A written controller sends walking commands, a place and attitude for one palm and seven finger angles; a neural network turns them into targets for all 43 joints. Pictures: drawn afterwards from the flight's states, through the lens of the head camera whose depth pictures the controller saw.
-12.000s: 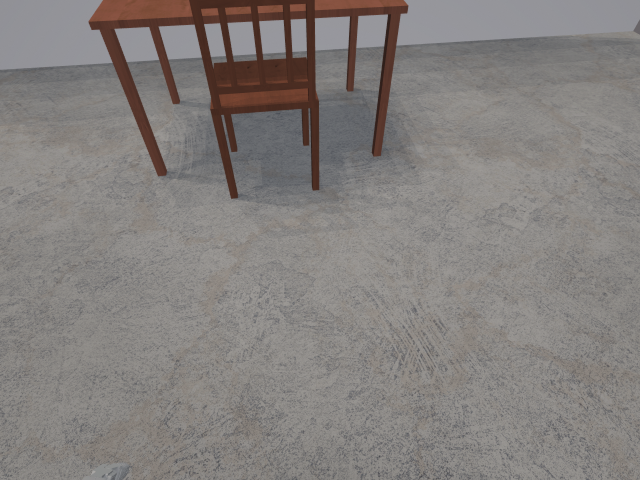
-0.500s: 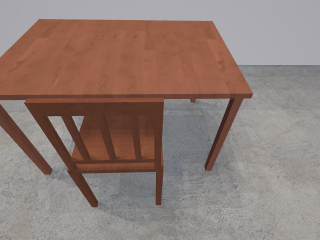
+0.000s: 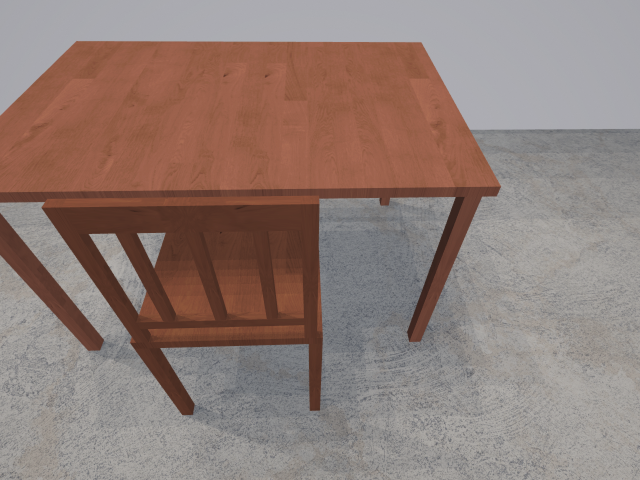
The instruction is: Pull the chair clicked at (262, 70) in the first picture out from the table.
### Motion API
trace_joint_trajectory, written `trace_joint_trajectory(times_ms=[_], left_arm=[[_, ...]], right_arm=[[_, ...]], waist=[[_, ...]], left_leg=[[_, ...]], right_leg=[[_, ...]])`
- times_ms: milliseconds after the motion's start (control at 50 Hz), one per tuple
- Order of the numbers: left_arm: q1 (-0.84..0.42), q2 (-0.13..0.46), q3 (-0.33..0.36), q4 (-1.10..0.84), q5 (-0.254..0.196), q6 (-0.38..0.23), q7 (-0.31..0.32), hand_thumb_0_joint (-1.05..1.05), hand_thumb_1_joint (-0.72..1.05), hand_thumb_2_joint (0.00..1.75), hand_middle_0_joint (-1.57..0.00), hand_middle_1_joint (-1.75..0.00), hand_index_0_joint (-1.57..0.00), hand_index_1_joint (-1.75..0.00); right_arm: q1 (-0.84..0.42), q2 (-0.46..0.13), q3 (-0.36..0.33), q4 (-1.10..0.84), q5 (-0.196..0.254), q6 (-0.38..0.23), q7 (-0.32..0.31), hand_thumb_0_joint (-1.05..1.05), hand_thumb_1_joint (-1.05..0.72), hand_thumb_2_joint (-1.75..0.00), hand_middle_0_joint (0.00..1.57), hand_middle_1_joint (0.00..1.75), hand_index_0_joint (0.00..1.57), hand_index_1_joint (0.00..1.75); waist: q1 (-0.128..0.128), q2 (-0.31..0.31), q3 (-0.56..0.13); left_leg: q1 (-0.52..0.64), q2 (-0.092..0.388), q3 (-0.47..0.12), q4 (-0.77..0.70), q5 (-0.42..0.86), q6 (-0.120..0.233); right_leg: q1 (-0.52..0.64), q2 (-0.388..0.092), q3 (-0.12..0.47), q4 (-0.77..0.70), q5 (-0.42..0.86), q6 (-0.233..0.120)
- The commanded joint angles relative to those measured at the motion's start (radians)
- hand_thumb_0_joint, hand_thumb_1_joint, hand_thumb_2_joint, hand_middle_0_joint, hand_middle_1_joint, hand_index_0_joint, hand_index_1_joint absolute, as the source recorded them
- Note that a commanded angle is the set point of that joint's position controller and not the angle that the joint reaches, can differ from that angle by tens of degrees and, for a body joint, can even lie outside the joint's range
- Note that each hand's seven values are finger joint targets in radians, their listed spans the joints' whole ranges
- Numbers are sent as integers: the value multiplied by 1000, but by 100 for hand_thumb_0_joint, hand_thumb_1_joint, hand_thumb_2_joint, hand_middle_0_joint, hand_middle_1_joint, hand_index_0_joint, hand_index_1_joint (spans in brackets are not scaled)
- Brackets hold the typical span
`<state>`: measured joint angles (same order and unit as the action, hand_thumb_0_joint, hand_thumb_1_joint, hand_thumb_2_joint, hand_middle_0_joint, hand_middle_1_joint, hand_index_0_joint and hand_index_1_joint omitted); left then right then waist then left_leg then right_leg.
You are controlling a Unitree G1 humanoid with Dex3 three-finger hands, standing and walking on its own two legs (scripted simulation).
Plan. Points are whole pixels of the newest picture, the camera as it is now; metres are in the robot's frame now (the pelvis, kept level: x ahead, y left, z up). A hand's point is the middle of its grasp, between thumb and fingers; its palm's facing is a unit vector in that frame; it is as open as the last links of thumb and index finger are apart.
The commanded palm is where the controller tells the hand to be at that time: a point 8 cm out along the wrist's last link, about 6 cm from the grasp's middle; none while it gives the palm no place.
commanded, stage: look again from close up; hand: left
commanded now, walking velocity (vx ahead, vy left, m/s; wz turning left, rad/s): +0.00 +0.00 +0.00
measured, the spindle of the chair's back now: (208, 278) +0.46 +0.23 -0.09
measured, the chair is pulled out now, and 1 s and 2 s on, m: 0.00 0.00 0.00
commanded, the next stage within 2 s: raise the hand toward the chair's back in 1.54 s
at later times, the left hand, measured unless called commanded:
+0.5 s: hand out of the picture -0.04 +0.14 -0.18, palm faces +0.04 -0.98 -0.17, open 7.4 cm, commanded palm none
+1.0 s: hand out of the picture -0.03 +0.13 -0.17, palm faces +0.05 -0.98 -0.18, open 7.4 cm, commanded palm none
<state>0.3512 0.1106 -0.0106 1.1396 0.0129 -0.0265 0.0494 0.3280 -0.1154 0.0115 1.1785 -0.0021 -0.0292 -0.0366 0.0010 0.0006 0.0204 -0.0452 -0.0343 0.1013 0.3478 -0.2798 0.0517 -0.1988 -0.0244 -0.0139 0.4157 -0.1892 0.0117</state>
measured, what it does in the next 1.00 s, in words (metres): stands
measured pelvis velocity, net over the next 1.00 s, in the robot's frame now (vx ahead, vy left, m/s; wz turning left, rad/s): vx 0.00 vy -0.02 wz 0.01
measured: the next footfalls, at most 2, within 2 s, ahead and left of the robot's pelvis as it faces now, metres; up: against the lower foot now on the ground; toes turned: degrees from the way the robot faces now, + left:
none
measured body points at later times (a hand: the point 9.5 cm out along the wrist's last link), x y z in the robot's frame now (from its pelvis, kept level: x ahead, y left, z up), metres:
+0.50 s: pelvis +0.00 -0.01 +0.00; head +0.00 -0.02 +0.45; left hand -0.04 +0.19 -0.16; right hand -0.04 -0.22 -0.16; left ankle -0.05 +0.08 -0.74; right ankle +0.02 -0.13 -0.74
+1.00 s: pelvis +0.00 -0.02 +0.00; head +0.00 -0.03 +0.45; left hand -0.03 +0.18 -0.16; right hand -0.04 -0.22 -0.17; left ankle -0.05 +0.08 -0.74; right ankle +0.02 -0.13 -0.74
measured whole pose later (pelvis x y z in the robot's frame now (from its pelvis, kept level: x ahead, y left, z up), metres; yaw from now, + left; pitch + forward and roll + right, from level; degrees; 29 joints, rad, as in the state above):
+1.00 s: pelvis +0.00 -0.02 +0.00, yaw +0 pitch -1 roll +0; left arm 0.35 0.11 -0.01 1.13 0.01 -0.03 0.05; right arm 0.34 -0.11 0.01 1.17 0.00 -0.02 -0.04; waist 0.00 0.01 0.01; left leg -0.07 0.00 0.09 0.36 -0.28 0.02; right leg -0.21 0.00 -0.03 0.42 -0.19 -0.02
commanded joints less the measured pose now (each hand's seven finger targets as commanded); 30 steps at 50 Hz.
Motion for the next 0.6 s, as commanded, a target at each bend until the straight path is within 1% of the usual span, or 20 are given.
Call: trace_joint_trajectory(times_ms=[0,40,60,80,120,180,220,240,260,300,340,360,440,480,560,580], left_arm=[[95,89,13,-15,1,-6,2,0,90,90,-20,-30,-20,-30],[96,90,13,-13,1,-8,2,0,90,90,-20,-30,-20,-30],[95,88,13,-15,1,-7,2,0,90,90,-20,-30,-20,-30],[93,92,12,-16,1,-7,2,0,90,90,-20,-30,-20,-30],[94,91,13,-16,1,-7,2,0,90,90,-20,-30,-20,-30],[93,92,12,-17,0,-7,1,0,90,90,-20,-30,-20,-30],[94,91,13,-18,1,-7,1,0,90,90,-20,-30,-20,-30],[97,91,15,-17,1,-9,1,0,90,90,-20,-30,-20,-30],[94,93,14,-17,1,-8,2,0,90,90,-20,-30,-20,-30],[97,90,12,-17,1,-7,1,0,90,90,-20,-30,-20,-30],[96,92,14,-18,1,-8,1,0,90,90,-20,-30,-20,-30],[96,92,14,-17,1,-9,1,0,90,90,-20,-30,-20,-30],[98,93,14,-18,1,-9,1,0,90,90,-20,-30,-20,-30],[98,91,14,-17,1,-9,1,0,90,90,-20,-30,-20,-30],[99,91,14,-17,1,-9,2,0,90,90,-20,-30,-20,-30],[97,92,14,-17,1,-9,2,0,90,90,-20,-30,-20,-30]], right_arm=[[90,-84,-10,-7,1,-10,-6,0,-90,-90,20,30,20,30],[89,-84,-10,-5,0,-9,-5,0,-90,-90,20,30,20,30],[90,-85,-10,-6,0,-9,-6,0,-90,-90,20,30,20,30],[91,-82,-9,-7,2,-8,-5,0,-90,-90,20,30,20,30],[90,-84,-9,-8,0,-9,-5,0,-90,-90,20,30,20,30],[92,-81,-8,-7,1,-6,-4,0,-90,-90,20,30,20,30],[94,-82,-8,-9,0,-8,-5,0,-90,-90,20,30,20,30],[93,-82,-8,-7,0,-10,-5,0,-90,-90,20,30,20,30],[95,-82,-8,-7,1,-9,-5,0,-90,-90,20,30,20,30],[92,-81,-8,-8,0,-7,-4,0,-90,-90,20,30,20,30],[95,-81,-7,-7,1,-8,-4,0,-90,-90,20,30,20,30],[98,-79,-8,-7,1,-8,-5,0,-90,-90,20,30,20,30],[99,-77,-9,-8,1,-7,-5,0,-90,-90,20,30,20,30],[98,-75,-8,-10,2,-6,-4,0,-90,-90,20,30,20,30],[102,-76,-8,-8,1,-7,-5,0,-90,-90,20,30,20,30],[102,-71,-7,-7,2,-5,-5,0,-90,-90,20,30,20,30]], waist=[[-1,-6,95],[-1,-18,91],[-2,-6,84],[-1,-14,88],[-2,-1,95],[-2,-4,90],[-2,2,86],[0,-7,75],[-1,-14,79],[0,0,88],[-1,-9,85],[0,-1,81],[-1,-8,75],[-1,-23,71],[-1,7,75],[-1,2,77]], left_leg=[[-94,152,-131,-87,166,-13],[-92,152,-131,-85,164,-13],[-88,152,-131,-85,165,-14],[-94,153,-132,-88,152,-13],[-97,151,-130,-84,158,-15],[-98,152,-130,-86,136,-14],[-98,152,-130,-86,149,-16],[-90,152,-129,-79,167,-15],[-95,152,-130,-81,158,-16],[-98,151,-128,-81,147,-16],[-98,151,-129,-81,153,-16],[-99,151,-129,-79,155,-16],[-97,150,-127,-74,145,-17],[-93,151,-123,-71,150,-15],[-97,151,-123,-70,156,-19],[-102,152,-123,-74,144,-18]], right_leg=[[-16,-79,88,-60,132,-41],[-15,-80,89,-61,136,-42],[-13,-80,92,-61,136,-43],[-13,-77,88,-66,124,-42],[-19,-79,93,-65,132,-44],[-18,-74,94,-69,114,-44],[-17,-77,94,-64,124,-45],[-10,-78,92,-62,144,-44],[-9,-79,90,-62,135,-44],[-21,-77,93,-67,123,-44],[-17,-78,94,-64,132,-45],[-13,-78,95,-65,133,-46],[-14,-78,99,-69,129,-47],[-12,-77,93,-70,141,-46],[-15,-77,98,-65,141,-48],[-12,-74,97,-70,132,-48]])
